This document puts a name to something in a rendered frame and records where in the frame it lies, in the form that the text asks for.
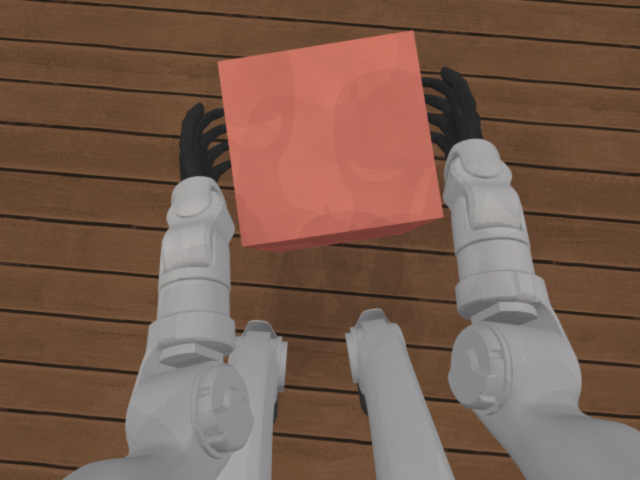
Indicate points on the left robot upper arm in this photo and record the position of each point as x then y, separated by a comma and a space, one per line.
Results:
182, 424

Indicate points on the robot right forearm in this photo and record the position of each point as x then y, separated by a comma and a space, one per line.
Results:
497, 281

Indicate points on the right robot hand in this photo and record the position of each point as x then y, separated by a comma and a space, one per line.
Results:
462, 122

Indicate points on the robot left foot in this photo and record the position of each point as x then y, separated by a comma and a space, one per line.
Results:
275, 410

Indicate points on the robot left forearm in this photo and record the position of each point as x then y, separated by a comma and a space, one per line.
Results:
193, 323

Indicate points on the left robot hand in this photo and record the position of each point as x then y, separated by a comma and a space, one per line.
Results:
194, 158

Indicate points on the carton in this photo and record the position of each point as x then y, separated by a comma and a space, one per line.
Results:
330, 144

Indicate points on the right robot upper arm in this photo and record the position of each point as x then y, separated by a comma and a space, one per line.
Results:
524, 383

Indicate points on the robot left thigh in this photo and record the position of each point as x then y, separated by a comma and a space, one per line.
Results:
261, 361

